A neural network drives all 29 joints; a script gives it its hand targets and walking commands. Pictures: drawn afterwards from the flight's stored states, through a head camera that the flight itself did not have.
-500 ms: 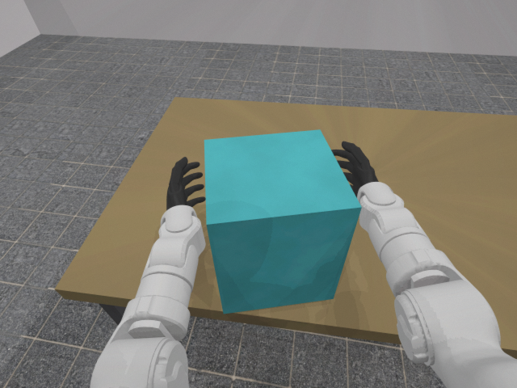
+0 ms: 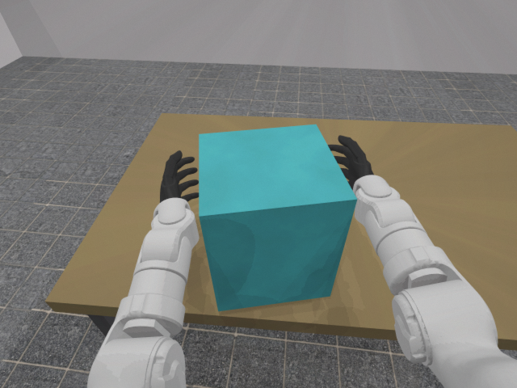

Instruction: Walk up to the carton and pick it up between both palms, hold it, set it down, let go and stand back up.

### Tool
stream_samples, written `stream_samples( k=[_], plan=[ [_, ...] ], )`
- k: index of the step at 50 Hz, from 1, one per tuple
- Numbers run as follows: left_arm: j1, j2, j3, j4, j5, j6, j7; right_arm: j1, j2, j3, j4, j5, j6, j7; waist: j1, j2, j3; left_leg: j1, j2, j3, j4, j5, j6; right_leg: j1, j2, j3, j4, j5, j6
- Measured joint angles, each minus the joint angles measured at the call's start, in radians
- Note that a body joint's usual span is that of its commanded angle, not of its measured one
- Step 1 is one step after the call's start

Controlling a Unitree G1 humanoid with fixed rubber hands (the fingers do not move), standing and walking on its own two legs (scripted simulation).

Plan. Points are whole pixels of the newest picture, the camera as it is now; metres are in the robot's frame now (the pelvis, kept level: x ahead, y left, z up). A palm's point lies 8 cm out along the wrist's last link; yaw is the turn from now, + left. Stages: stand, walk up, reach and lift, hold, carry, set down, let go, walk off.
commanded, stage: reach and lift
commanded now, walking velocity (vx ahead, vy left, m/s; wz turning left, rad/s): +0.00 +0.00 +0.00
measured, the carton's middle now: (267, 218) +0.41 +0.04 +0.06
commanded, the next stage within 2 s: none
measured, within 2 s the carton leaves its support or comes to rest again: neither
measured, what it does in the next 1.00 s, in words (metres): stands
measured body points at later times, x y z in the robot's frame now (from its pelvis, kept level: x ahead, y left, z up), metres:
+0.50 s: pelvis +0.00 +0.00 +0.00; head -0.03 -0.01 +0.45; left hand +0.38 +0.18 +0.16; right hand +0.44 -0.12 +0.18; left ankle +0.01 +0.13 -0.74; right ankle +0.01 -0.14 -0.74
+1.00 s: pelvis +0.00 +0.00 +0.00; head -0.07 -0.01 +0.45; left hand +0.39 +0.17 +0.22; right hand +0.42 -0.13 +0.22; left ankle +0.01 +0.13 -0.74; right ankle +0.01 -0.14 -0.74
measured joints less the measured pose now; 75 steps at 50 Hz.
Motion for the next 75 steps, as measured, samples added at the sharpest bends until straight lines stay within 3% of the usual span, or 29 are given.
stream_samples(
  k=[9, 15, 26, 39, 45, 75],
  plan=[
    [-0.003, 0.018, 0.000, -0.008, 0.000, 0.062, -0.018, -0.009, 0.013, 0.000, -0.007, 0.000, 0.059, -0.018, -0.029, 0.000, -0.003, 0.016, 0.000, 0.000, 0.000, -0.003, 0.000, 0.017, 0.000, 0.000, -0.002, -0.002, 0.000],
    [-0.004, 0.025, 0.000, -0.071, 0.000, 0.084, -0.024, -0.010, 0.016, 0.000, -0.073, 0.022, 0.082, -0.040, -0.053, 0.000, -0.003, 0.025, 0.000, -0.001, 0.000, -0.004, 0.000, 0.027, 0.000, 0.000, -0.004, -0.002, 0.001],
    [-0.014, 0.045, 0.000, -0.083, 0.000, 0.140, -0.044, -0.013, 0.027, 0.000, -0.097, 0.027, 0.133, -0.063, -0.066, 0.000, -0.003, 0.062, 0.000, -0.001, 0.000, -0.012, 0.000, 0.065, 0.000, 0.000, -0.005, -0.009, 0.002],
    [-0.061, 0.090, 0.002, -0.128, 0.001, 0.221, -0.081, -0.037, 0.042, -0.005, -0.165, 0.051, 0.198, -0.116, -0.131, 0.000, -0.003, 0.101, 0.001, -0.001, 0.000, -0.016, 0.000, 0.105, 0.000, 0.000, -0.009, -0.011, 0.003],
    [-0.112, 0.095, 0.034, -0.076, 0.040, 0.255, -0.123, -0.045, 0.043, -0.012, -0.164, 0.056, 0.241, -0.135, -0.133, 0.000, -0.003, 0.119, 0.000, -0.001, 0.000, -0.018, 0.000, 0.123, 0.000, 0.000, -0.009, -0.012, 0.003],
    [-0.202, 0.151, 0.034, -0.085, 0.040, 0.376, -0.157, -0.133, 0.036, -0.013, -0.176, 0.132, 0.339, -0.195, -0.148, 0.000, -0.003, 0.139, 0.001, -0.002, 0.000, -0.023, 0.000, 0.143, 0.000, 0.000, -0.010, -0.017, 0.003]
  ],
)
